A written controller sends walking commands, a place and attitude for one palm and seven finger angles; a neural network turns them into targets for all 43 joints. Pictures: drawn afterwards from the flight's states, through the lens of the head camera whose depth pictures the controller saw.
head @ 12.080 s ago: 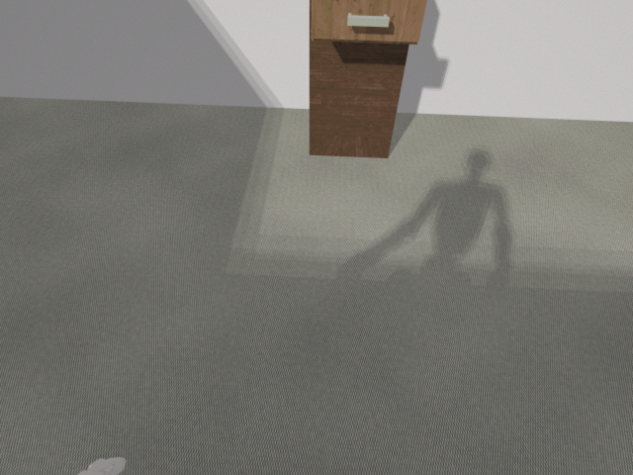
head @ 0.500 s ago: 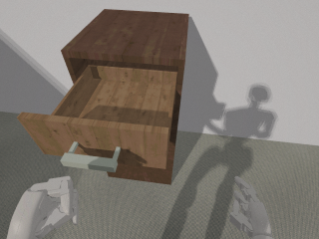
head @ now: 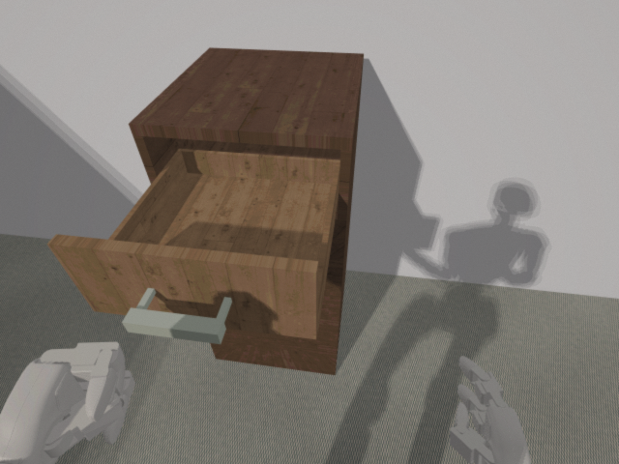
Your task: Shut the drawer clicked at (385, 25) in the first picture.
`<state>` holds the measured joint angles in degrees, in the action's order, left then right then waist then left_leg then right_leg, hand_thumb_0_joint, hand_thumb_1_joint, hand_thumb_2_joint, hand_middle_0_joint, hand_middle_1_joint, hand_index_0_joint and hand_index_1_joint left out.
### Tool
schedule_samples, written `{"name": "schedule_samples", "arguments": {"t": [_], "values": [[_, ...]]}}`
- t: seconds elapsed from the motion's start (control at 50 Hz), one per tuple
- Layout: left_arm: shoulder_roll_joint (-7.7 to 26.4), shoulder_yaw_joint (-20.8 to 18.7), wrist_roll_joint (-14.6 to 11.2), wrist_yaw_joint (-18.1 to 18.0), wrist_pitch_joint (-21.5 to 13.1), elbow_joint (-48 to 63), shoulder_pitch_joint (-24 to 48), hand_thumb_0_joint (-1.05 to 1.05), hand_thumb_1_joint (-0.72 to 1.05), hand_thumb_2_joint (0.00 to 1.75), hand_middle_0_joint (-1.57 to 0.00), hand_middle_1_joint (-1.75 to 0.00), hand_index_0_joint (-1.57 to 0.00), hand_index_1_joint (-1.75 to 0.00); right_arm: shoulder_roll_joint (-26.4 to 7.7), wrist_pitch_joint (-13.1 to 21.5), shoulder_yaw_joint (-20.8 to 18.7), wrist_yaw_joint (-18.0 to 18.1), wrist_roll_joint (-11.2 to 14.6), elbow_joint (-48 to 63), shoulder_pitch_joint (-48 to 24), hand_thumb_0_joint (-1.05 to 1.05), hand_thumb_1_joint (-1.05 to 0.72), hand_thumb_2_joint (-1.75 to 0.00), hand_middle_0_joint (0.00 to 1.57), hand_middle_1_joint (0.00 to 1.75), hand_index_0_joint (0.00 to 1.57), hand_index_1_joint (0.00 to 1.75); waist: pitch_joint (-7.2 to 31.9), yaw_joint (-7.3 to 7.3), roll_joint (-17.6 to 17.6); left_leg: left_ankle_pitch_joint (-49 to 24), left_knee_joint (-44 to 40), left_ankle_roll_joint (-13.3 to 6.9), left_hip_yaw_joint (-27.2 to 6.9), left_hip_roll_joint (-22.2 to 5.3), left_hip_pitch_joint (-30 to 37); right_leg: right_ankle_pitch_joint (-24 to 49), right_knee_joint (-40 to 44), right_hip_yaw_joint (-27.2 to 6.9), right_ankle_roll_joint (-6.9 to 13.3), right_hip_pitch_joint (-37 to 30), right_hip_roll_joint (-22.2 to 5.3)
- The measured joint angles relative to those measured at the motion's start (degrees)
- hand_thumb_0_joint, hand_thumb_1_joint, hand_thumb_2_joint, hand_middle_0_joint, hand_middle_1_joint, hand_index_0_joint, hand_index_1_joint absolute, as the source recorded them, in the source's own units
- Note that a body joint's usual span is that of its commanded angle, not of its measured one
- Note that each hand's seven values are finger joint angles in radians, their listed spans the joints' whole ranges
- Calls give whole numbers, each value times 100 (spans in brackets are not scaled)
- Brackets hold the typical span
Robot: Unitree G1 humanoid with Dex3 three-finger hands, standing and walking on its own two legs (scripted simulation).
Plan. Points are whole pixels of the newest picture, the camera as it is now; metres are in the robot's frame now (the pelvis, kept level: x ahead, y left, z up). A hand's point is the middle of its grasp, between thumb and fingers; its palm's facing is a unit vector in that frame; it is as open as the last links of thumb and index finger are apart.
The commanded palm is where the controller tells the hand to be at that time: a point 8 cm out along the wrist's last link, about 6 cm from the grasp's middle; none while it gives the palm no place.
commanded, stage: raise the hand and make a fist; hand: left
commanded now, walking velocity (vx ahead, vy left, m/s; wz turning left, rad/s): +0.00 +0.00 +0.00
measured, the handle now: (181, 312) +0.30 +0.23 +0.04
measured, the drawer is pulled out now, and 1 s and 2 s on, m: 0.29 0.29 0.29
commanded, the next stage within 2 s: bring the fist close to the handle in 0.16 s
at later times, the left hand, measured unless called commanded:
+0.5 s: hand (117, 409) +0.14 +0.21 +0.11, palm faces +0.09 -0.99 -0.11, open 3.3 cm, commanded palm +0.09 +0.26 +0.11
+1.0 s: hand (149, 393) +0.18 +0.21 +0.06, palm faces +0.04 -1.00 -0.07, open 3.3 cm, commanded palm +0.14 +0.26 +0.06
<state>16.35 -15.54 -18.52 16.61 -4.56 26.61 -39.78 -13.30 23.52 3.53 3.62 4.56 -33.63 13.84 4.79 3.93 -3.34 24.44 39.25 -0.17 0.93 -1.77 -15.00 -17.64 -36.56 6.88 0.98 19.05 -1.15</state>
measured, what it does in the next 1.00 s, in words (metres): stands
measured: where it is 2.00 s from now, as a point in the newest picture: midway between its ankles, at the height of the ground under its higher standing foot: outside the picture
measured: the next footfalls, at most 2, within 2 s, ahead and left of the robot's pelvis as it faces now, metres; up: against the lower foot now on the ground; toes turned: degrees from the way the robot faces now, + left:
none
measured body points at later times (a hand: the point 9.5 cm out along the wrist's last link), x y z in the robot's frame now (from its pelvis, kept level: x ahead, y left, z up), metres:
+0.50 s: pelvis -0.01 -0.01 +0.00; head -0.02 -0.03 +0.45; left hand +0.13 +0.27 +0.11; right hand +0.19 -0.23 -0.04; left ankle -0.04 +0.11 -0.72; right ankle +0.02 -0.11 -0.72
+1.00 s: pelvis -0.02 +0.01 -0.01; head +0.01 +0.00 +0.44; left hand +0.17 +0.26 +0.07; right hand +0.16 -0.22 -0.08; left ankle -0.04 +0.11 -0.72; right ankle +0.02 -0.11 -0.72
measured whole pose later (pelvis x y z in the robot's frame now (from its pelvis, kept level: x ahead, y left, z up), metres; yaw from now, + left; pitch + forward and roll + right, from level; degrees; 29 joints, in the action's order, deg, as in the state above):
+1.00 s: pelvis -0.02 +0.01 -0.01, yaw +0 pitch +5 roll -1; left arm 13.0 -13.3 -16.5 17.2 -15.6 6.9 -27.4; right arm -14.0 22.0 1.6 3.1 1.8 -35.6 14.3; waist 3.6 1.1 -2.0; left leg 25.5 45.7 -1.0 1.1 -0.8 -25.5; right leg -18.5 -42.8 6.4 0.5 29.5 -2.5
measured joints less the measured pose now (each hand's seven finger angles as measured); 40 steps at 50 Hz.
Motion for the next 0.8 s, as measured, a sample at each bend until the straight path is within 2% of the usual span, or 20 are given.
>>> {"name": "schedule_samples", "arguments": {"t": [0.14,0.4,0.58,0.8], "values": [[62,-211,-98,58,-214,-267,108,2,90,90,-140,-160,-140,-160,-56,132,-55,59,8,-107,45,2,-90,-90,20,30,20,30,-24,-3,-18,-34,-31,59,-28,-67,17,33,55,31,63,-30,69],[10,-382,-263,350,-306,-865,347,2,90,90,-140,-160,-140,-160,-40,255,-62,118,-6,-243,-34,2,-90,-90,20,30,20,30,-43,-8,-58,-83,-79,98,-17,-104,1,75,88,20,103,3,110],[-146,-124,-63,313,-622,-1245,564,2,90,90,-140,-160,-140,-160,-77,258,-120,76,-95,-259,-37,2,-90,-90,20,30,20,30,-107,-41,6,-55,80,66,-37,-60,-212,52,-55,30,82,198,57],[-256,72,114,160,-814,-1717,1043,2,90,90,-140,-160,-140,-160,-34,53,-141,25,-184,-265,-8,2,-90,-90,20,30,21,30,-128,-187,84,-16,275,-6,8,29,-566,17,-280,-27,18,574,-41]]}}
